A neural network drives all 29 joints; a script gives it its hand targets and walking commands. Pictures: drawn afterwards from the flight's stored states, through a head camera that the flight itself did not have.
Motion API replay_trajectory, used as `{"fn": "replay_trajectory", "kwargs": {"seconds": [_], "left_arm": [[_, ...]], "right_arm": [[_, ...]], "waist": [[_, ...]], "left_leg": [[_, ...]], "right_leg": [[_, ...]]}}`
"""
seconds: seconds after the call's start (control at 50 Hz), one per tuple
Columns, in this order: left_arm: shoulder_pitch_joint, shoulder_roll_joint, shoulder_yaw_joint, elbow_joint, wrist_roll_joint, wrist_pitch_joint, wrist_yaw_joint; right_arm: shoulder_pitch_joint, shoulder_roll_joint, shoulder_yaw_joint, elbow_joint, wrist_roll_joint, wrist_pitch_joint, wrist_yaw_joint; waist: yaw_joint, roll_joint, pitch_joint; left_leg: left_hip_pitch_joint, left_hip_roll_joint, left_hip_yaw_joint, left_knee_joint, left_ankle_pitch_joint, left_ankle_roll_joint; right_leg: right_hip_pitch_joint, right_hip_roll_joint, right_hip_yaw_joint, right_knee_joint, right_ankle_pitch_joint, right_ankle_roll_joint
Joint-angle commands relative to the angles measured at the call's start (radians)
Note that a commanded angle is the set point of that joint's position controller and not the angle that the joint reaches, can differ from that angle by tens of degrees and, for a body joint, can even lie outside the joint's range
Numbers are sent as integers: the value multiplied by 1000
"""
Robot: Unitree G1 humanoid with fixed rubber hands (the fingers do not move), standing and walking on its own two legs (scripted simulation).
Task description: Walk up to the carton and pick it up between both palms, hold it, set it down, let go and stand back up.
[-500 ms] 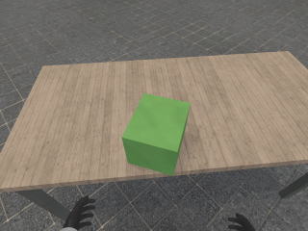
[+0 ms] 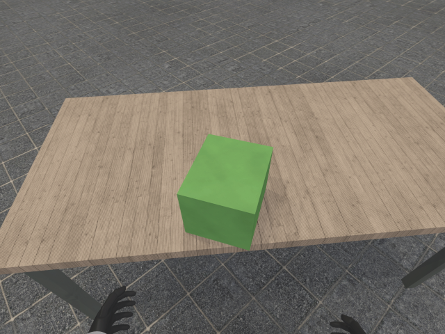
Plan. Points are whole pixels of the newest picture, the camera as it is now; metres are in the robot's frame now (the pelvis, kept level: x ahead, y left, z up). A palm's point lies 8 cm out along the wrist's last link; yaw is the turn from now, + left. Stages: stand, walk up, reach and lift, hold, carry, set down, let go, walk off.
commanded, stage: stand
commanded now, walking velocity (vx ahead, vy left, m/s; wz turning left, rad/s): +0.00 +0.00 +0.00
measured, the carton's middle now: (228, 190) +0.44 +0.01 -0.05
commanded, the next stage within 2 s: walk up in 0.38 s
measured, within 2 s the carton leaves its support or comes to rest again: neither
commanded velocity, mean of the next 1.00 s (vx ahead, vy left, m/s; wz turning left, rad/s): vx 0.00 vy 0.00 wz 0.00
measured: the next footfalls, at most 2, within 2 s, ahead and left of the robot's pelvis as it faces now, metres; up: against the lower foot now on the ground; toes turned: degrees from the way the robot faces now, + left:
left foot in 1.18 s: -0.08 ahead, +0.08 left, +0.00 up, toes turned +1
right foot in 1.54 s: -0.07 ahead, -0.15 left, +0.00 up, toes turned +0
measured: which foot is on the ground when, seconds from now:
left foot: down 0.00-0.82, up 0.84-1.00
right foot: down 0.00-1.00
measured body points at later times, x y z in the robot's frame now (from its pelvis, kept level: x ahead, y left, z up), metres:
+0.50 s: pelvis -0.01 +0.00 +0.00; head -0.01 +0.00 +0.45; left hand +0.14 +0.25 -0.10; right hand +0.10 -0.24 -0.13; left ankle +0.01 +0.12 -0.72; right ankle +0.02 -0.12 -0.72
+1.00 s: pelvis -0.08 -0.03 -0.01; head -0.01 -0.05 +0.43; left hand +0.03 +0.26 -0.11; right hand +0.06 -0.31 -0.13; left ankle -0.11 +0.08 -0.65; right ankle -0.03 -0.12 -0.72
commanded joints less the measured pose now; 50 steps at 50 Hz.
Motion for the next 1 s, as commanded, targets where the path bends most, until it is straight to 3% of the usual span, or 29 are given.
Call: {"fn": "replay_trajectory", "kwargs": {"seconds": [0.0,0.06,0.1,0.14,0.26,0.28,0.32,0.34,0.36,0.42,0.44,0.5,0.54,0.56,0.58,0.6,0.64,0.66,0.7,0.72,0.76,0.78,0.8,0.82,0.84,0.86,0.9,0.94,0.98], "left_arm": [[-27,224,89,-61,5,-47,8],[-35,239,91,-55,6,-43,9],[-26,230,88,-49,7,-47,7],[-42,250,93,-41,7,-49,10],[-45,227,86,-26,-1,-48,7],[-51,239,89,-33,5,-49,7],[-37,227,86,-17,-1,-44,7],[-46,241,84,-18,2,-42,7],[-20,241,88,-8,-2,-43,6],[-50,235,83,-5,3,-41,8],[-31,233,83,-2,-3,-43,9],[-33,227,82,11,-7,-45,6],[-36,240,84,21,2,-43,3],[-91,339,109,31,-10,-11,4],[-79,338,114,21,-12,-1,5],[-55,325,111,17,-8,7,6],[-52,316,123,-9,2,25,10],[-48,309,126,-20,8,35,10],[-1,293,131,-32,27,52,9],[45,280,132,-30,32,54,6],[117,309,134,-8,34,51,6],[132,330,135,-7,40,39,7],[76,379,134,-12,40,30,5],[29,388,130,-37,37,27,6],[-2,392,133,-70,44,27,7],[-72,365,121,-107,36,33,7],[-130,319,104,-115,40,44,15],[-54,319,103,-108,34,45,24],[22,334,113,-89,43,42,34]], "right_arm": [[-88,-257,-84,-107,-20,-41,5],[-78,-268,-82,-97,-16,-40,9],[-71,-278,-87,-77,-15,-42,6],[-75,-273,-86,-79,-12,-44,7],[-77,-283,-82,-61,-14,-47,5],[-81,-282,-81,-57,-17,-47,8],[-78,-273,-77,-49,-10,-41,3],[-83,-281,-81,-49,-11,-41,0],[-75,-286,-79,-47,-9,-42,2],[-93,-287,-80,-45,-12,-45,6],[-108,-283,-77,-41,-12,-44,6],[-77,-287,-78,-25,-3,-44,1],[-84,-278,-73,-17,-10,-42,2],[-109,-390,-93,-35,-12,-34,-19],[-75,-410,-102,-38,-2,-28,-28],[-61,-410,-102,-48,-4,-26,-33],[-45,-427,-114,-66,-14,-15,-37],[-67,-436,-120,-90,-17,-9,-38],[-118,-451,-127,-129,-22,0,-44],[-139,-454,-129,-147,-24,3,-45],[-191,-445,-119,-170,-22,9,-48],[-154,-414,-108,-168,-16,15,-46],[-113,-341,-83,-171,-5,14,-54],[-80,-323,-81,-180,-18,18,-74],[-55,-346,-88,-175,-27,35,-86],[-25,-360,-87,-164,-20,41,-89],[7,-361,-83,-147,-25,47,-80],[12,-350,-70,-143,-25,48,-67],[-24,-347,-66,-152,-19,41,-57]], "waist": [[-10,1,-24],[-1,-12,10],[-7,-3,3],[-10,-48,12],[-11,-1,3],[-6,-25,-30],[-3,-1,12],[-9,-35,5],[-3,2,7],[0,-20,13],[13,6,14],[-4,-29,4],[-7,4,45],[-7,-27,133],[-6,-25,71],[-15,12,28],[-29,57,38],[-20,91,45],[2,149,78],[24,132,76],[67,73,45],[79,-62,15],[56,-246,-14],[48,-235,-35],[42,-207,-71],[14,-187,-43],[-3,-169,16],[26,-171,-10],[71,-189,-49]], "left_leg": [[22,93,-104,-202,132,45],[-15,92,-118,-224,88,37],[16,97,-114,-221,97,38],[6,96,-114,-226,90,35],[30,99,-123,-234,114,43],[34,99,-114,-223,142,43],[11,101,-115,-230,135,42],[26,102,-121,-241,147,40],[20,110,-128,-235,139,45],[-1,108,-141,-258,108,48],[-3,112,-144,-251,125,51],[20,108,-134,-246,117,50],[5,101,-119,-253,95,43],[-82,110,-142,-156,382,54],[-68,133,-165,-129,492,80],[-49,161,-193,-139,530,110],[-74,227,-292,-179,479,192],[-143,265,-357,-229,402,228],[-242,321,-399,-280,276,261],[-291,328,-409,-273,231,270],[-324,269,-326,-151,268,217],[-294,121,-189,70,209,118],[-283,-88,26,383,3,9],[-283,-152,-62,558,-365,-4],[-216,-147,-110,661,-375,9],[-167,-127,-103,696,-322,13],[-142,-104,-88,669,-248,-6],[-177,-87,-88,529,-231,-13],[-187,-62,-87,403,-269,-15]], "right_leg": [[77,-98,98,-187,150,-47],[62,-96,97,-197,75,-48],[57,-101,111,-208,99,-50],[64,-100,101,-223,86,-48],[56,-103,112,-219,106,-50],[85,-98,98,-203,132,-48],[72,-102,113,-214,136,-46],[72,-98,105,-212,129,-42],[73,-97,109,-211,134,-42],[81,-94,99,-212,100,-42],[83,-95,110,-216,138,-47],[68,-104,114,-229,125,-45],[62,-101,110,-231,114,-41],[3,-100,91,-123,386,-69],[44,-95,64,-50,454,-72],[37,-82,55,11,432,-66],[-18,-31,53,121,305,-54],[9,-6,31,178,132,-42],[20,17,20,238,-147,-43],[51,19,33,264,-187,-47],[167,-6,56,143,-123,-70],[159,-111,190,-106,77,-121],[153,-309,366,-276,462,-216],[130,-357,389,-242,793,-288],[38,-384,390,-271,712,-324],[-19,-340,332,-297,588,-319],[-2,-246,219,-217,584,-279],[123,-237,226,-205,484,-277],[222,-283,286,-184,471,-306]]}}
